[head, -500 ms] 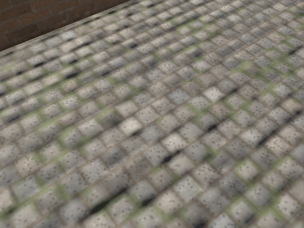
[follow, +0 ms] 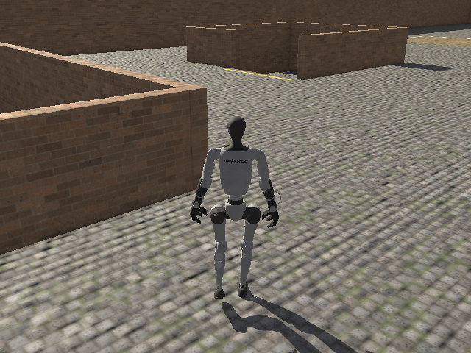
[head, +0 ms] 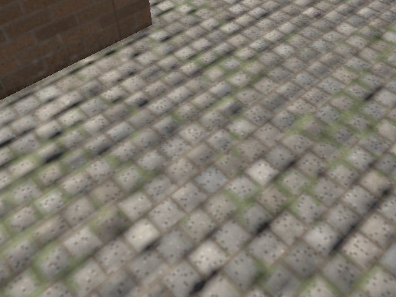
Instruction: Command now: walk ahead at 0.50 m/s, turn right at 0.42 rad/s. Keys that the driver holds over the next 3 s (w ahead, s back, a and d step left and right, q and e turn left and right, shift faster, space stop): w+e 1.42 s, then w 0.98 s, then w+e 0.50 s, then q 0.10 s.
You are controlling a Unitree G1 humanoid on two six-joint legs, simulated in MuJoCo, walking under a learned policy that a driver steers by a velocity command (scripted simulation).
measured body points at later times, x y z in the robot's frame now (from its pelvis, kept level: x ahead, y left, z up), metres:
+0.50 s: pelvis +0.28 +0.03 +0.00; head +0.31 +0.03 +0.45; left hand +0.36 +0.30 -0.13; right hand +0.40 -0.26 -0.09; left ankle +0.37 +0.10 -0.73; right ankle +0.11 -0.04 -0.66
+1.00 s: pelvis +0.49 -0.10 -0.02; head +0.53 -0.13 +0.43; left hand +0.81 -0.03 -0.10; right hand +0.33 -0.31 -0.15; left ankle +0.40 +0.10 -0.67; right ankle +0.53 -0.19 -0.73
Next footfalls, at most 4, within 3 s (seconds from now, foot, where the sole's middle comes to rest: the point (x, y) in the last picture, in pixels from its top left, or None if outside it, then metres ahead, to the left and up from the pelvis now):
0.40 left None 0.41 0.09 -0.77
0.94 right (274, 267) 0.57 -0.22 -0.77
1.48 left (288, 182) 0.91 -0.32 -0.77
1.98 right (373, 189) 0.87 -0.64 -0.77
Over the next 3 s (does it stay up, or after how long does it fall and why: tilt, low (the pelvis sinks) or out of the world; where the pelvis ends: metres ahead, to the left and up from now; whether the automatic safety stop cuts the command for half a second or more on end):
stays up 1.15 -0.92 0.00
